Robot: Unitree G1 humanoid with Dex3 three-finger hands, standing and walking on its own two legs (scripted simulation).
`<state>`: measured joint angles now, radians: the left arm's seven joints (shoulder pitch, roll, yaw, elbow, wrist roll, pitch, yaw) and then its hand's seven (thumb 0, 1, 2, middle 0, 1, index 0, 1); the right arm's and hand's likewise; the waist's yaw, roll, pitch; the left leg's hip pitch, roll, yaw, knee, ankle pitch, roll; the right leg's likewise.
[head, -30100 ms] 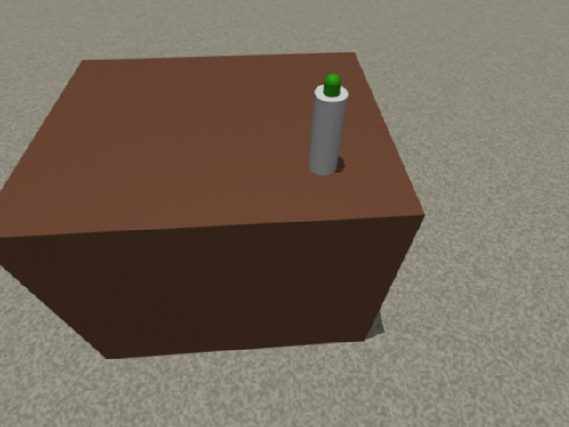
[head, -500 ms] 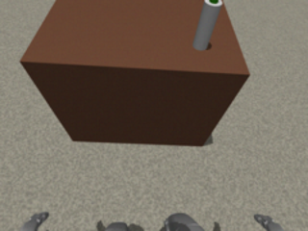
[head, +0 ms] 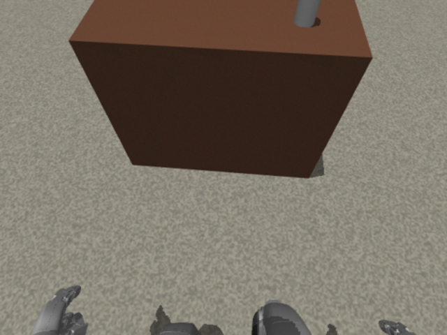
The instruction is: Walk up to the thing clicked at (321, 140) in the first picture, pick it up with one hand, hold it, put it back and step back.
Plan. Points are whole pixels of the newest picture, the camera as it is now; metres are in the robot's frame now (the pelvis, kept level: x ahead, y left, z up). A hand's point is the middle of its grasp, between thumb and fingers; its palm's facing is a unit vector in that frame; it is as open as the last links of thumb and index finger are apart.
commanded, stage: step back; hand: right
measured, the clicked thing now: out of the picture +0.99 -0.25 +0.07
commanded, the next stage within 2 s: stand in 1.40 s
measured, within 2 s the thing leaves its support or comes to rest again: neither
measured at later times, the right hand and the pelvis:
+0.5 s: hand out of the picture -0.07 -0.29 -0.13, palm faces +0.03 +0.92 -0.39, open 7.4 cm; pelvis -0.13 -0.01 +0.02, yaw -5 degrees
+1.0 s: hand out of the picture -0.07 -0.28 -0.13, palm faces +0.00 +0.93 -0.37, open 7.4 cm; pelvis -0.13 -0.01 +0.02, yaw -2 degrees
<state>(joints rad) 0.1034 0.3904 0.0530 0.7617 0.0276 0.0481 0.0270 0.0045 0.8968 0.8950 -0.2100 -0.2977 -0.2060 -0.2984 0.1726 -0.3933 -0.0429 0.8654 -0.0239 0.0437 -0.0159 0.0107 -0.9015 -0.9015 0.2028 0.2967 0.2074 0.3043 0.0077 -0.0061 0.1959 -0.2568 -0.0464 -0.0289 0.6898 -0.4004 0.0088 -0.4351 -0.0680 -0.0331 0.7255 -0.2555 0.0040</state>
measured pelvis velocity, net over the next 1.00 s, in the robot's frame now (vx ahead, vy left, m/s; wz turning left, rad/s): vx -0.13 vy -0.01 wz -0.03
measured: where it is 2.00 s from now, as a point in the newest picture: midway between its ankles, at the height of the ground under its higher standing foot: outside the picture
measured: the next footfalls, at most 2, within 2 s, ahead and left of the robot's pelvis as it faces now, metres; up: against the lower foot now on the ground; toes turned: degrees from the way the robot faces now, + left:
right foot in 0.32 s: -0.10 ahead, -0.13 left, +0.00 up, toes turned -3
left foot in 0.60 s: -0.05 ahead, +0.12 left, +0.00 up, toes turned -1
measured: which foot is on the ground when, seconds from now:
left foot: down 0.00-0.36, up 0.38-0.58, down 0.60-1.00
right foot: down 0.00-0.00, up 0.02-0.30, down 0.32-1.00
